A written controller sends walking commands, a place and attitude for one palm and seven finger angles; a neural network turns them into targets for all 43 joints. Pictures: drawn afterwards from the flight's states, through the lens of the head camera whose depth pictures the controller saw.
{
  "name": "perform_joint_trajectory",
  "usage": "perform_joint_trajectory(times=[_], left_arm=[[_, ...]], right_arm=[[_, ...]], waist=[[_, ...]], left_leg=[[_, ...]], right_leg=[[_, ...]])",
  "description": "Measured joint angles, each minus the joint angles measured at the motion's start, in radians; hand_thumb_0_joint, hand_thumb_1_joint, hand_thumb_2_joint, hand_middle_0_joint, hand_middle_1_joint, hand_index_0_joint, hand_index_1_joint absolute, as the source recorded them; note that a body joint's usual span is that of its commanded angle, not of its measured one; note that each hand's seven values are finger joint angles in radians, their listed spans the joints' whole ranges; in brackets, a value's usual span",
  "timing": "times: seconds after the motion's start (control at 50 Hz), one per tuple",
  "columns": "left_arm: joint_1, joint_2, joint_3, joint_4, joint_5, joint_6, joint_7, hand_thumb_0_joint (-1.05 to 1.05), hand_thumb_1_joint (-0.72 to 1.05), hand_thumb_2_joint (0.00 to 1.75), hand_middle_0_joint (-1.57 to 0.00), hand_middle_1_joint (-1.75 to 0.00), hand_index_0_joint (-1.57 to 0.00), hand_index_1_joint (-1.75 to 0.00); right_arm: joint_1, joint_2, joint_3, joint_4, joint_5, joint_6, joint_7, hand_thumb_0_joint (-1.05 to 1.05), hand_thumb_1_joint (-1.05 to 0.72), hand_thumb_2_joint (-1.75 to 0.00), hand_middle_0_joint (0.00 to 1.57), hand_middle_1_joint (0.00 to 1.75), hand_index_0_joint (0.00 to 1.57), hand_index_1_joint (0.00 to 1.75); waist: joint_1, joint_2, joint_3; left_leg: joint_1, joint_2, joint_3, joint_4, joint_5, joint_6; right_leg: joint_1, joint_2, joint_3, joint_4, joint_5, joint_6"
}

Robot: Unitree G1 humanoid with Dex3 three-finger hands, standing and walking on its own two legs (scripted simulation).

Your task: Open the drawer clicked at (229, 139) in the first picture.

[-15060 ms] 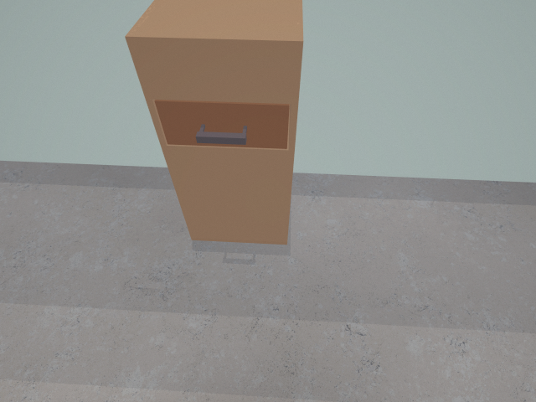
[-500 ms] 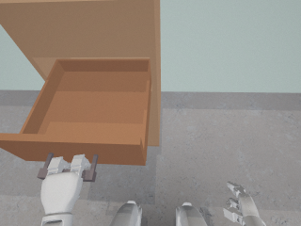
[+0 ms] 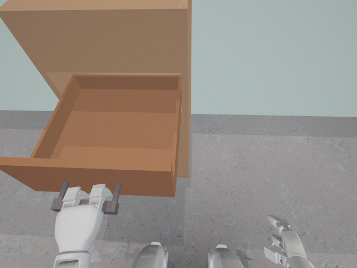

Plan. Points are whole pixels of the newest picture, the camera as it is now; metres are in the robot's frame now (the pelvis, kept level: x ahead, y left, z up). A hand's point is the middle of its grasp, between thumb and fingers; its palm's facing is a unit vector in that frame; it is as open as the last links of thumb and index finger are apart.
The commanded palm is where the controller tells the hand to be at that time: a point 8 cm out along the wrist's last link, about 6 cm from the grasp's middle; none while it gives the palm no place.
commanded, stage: lift the hand off the handle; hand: left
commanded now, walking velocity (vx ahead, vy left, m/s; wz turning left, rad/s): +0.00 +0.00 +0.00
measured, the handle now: (88, 196) +0.27 +0.24 -0.02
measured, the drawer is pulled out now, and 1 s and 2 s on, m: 0.30 0.30 0.30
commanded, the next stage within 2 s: none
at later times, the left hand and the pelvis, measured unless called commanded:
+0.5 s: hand (91, 217) +0.23 +0.22 -0.02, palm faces +0.00 -0.07 -1.00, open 13.7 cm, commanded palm +0.20 +0.21 +0.03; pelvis +0.00 +0.00 +0.02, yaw +0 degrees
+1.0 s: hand (85, 212) +0.23 +0.22 +0.01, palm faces +0.01 -0.09 -1.00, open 13.7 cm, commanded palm +0.20 +0.21 +0.07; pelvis +0.02 +0.00 +0.04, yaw +0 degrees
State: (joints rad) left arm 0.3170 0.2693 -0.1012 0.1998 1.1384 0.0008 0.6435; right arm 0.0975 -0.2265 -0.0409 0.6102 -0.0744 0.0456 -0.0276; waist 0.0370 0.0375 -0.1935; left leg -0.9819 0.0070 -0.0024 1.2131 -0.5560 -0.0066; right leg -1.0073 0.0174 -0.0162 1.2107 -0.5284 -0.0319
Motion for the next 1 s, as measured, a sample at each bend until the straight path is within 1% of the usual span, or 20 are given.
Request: perform_joint_trajectory(times=[0.12, 0.3, 0.4, 0.58, 0.76, 1.0], left_arm=[[-0.015, 0.001, -0.012, 0.013, 0.009, 0.011, 0.005, 0.00, -0.48, 0.30, -0.30, -1.21, -0.32, -1.20], [-0.067, -0.004, -0.029, 0.041, 0.004, 0.027, -0.006, -0.01, -0.49, 0.30, -0.31, -1.20, -0.32, -1.20], [-0.050, -0.001, -0.034, 0.023, -0.010, 0.047, -0.012, 0.00, -0.49, 0.30, -0.32, -1.20, -0.34, -1.21], [-0.023, 0.003, -0.041, -0.005, -0.023, 0.060, -0.034, -0.01, -0.49, 0.30, -0.32, -1.20, -0.34, -1.22], [0.002, 0.006, -0.040, -0.034, -0.021, 0.051, -0.046, 0.00, -0.49, 0.30, -0.32, -1.20, -0.34, -1.21], [0.029, 0.015, -0.036, -0.087, -0.039, 0.053, -0.085, -0.01, -0.49, 0.30, -0.32, -1.20, -0.35, -1.22]], right_arm=[[-0.001, 0.011, 0.008, 0.008, 0.000, 0.002, -0.003, 0.01, -0.90, -0.89, 0.20, 0.30, 0.20, 0.30], [-0.003, 0.020, 0.013, 0.018, 0.004, 0.001, -0.011, 0.01, -0.90, -0.89, 0.20, 0.30, 0.20, 0.30], [0.005, 0.018, 0.013, 0.015, 0.010, 0.008, -0.012, 0.01, -0.90, -0.89, 0.20, 0.30, 0.20, 0.30], [0.017, 0.005, 0.010, 0.008, 0.013, 0.013, -0.010, 0.01, -0.90, -0.89, 0.20, 0.30, 0.20, 0.30], [0.012, 0.003, 0.009, -0.004, 0.014, 0.016, -0.002, 0.01, -0.90, -0.90, 0.20, 0.30, 0.20, 0.30], [0.008, 0.010, 0.018, -0.020, 0.018, 0.021, 0.005, 0.01, -0.90, -0.89, 0.20, 0.30, 0.20, 0.30]], waist=[[0.003, 0.000, 0.000], [0.000, 0.002, 0.008], [-0.006, 0.006, 0.014], [-0.006, 0.007, 0.020], [0.000, 0.005, 0.025], [0.011, 0.008, 0.038]], left_leg=[[0.001, -0.001, -0.002, -0.002, 0.003, 0.002], [0.013, -0.001, -0.002, -0.017, 0.011, 0.004], [0.048, 0.001, 0.000, -0.045, 0.017, 0.005], [0.116, 0.001, 0.004, -0.105, 0.033, 0.005], [0.167, 0.001, 0.006, -0.144, 0.040, 0.004], [0.239, 0.002, 0.007, -0.203, 0.056, 0.002]], right_leg=[[0.003, -0.001, -0.002, -0.006, 0.004, 0.002], [0.017, -0.001, -0.002, -0.023, 0.013, 0.004], [0.052, 0.001, 0.001, -0.053, 0.021, 0.005], [0.118, 0.002, 0.006, -0.110, 0.036, 0.007], [0.167, 0.003, 0.008, -0.145, 0.041, 0.005], [0.236, 0.004, 0.011, -0.198, 0.055, 0.004]])
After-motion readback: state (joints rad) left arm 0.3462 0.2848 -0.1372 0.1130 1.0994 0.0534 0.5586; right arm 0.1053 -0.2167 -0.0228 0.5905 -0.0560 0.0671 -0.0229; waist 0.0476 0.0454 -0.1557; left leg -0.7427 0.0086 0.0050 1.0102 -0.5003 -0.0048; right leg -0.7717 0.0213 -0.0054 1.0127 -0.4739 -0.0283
